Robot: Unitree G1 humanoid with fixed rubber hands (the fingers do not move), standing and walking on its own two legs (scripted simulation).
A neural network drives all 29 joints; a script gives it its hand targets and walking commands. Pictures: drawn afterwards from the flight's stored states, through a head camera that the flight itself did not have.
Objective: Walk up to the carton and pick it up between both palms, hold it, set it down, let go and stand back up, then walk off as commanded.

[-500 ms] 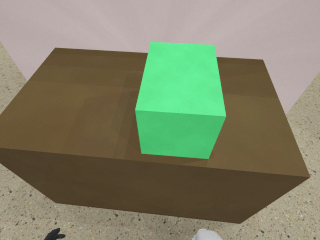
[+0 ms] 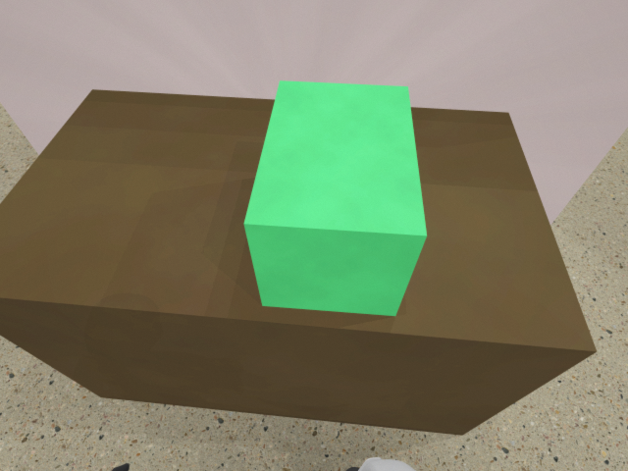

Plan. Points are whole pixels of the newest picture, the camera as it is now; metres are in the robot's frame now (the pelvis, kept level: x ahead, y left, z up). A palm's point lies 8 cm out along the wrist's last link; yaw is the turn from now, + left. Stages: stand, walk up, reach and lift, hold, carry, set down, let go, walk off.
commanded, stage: walk up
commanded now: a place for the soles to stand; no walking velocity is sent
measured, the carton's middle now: (336, 195) +0.53 -0.04 +0.01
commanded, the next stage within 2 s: stand in 0.96 s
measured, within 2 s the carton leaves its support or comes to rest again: neither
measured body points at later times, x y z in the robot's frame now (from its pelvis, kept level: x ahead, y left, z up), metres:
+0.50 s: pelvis +0.00 +0.00 +0.01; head +0.02 +0.02 +0.45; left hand +0.11 +0.29 -0.12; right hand +0.06 -0.30 -0.11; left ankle -0.01 +0.11 -0.73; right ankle +0.08 -0.10 -0.73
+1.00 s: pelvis +0.00 +0.00 +0.01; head +0.02 -0.01 +0.46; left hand +0.12 +0.29 -0.10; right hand +0.06 -0.30 -0.13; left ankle -0.01 +0.11 -0.73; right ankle +0.08 -0.10 -0.73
